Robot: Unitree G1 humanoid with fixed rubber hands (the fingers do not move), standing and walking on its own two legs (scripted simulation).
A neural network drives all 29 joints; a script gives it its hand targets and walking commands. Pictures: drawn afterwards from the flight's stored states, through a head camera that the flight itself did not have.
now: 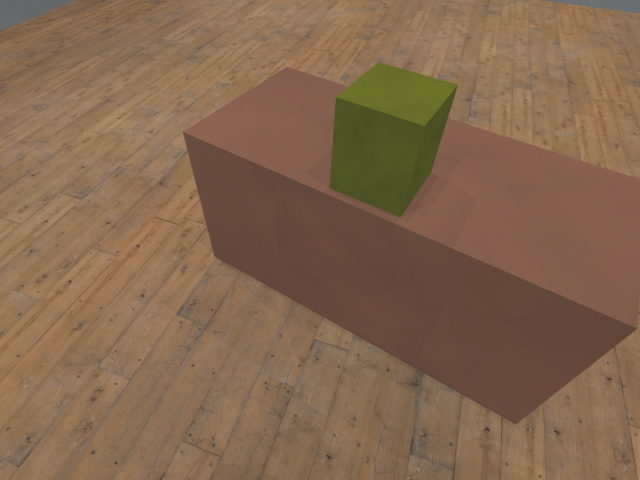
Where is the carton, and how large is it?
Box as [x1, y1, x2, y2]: [330, 62, 457, 217]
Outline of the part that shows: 378,62 336,97 330,187 400,217 431,170 457,84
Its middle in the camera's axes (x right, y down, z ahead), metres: +0.17 -0.25 +0.95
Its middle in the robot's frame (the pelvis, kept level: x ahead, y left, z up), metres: +0.89 -0.15 -0.06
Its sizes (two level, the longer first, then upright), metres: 0.210 0.200 0.250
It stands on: a pedestal, 0.58 m high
